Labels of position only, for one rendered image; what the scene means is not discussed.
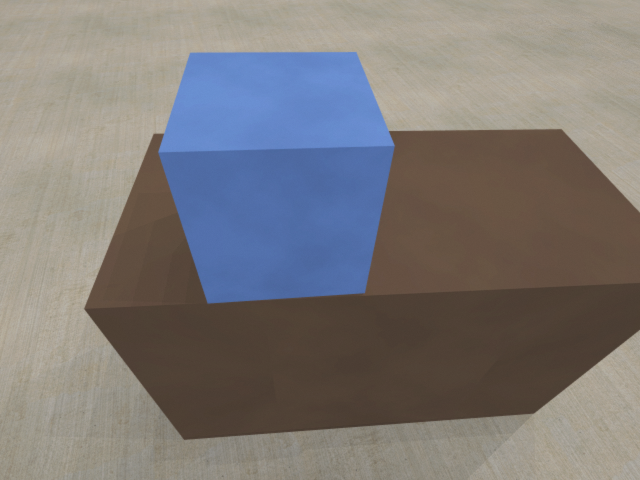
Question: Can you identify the carton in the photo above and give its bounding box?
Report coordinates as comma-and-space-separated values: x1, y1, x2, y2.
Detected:
158, 52, 395, 304

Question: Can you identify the pedestal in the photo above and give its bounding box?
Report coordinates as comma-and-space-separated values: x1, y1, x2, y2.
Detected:
84, 129, 640, 440

